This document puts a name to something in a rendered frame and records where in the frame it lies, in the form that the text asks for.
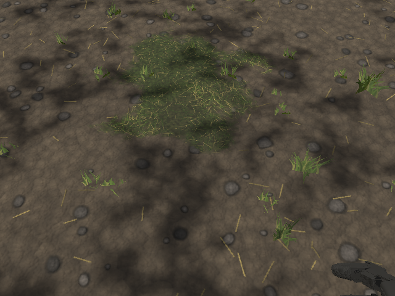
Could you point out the right robot hand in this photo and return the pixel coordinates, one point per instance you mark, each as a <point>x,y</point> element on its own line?
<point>370,274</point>

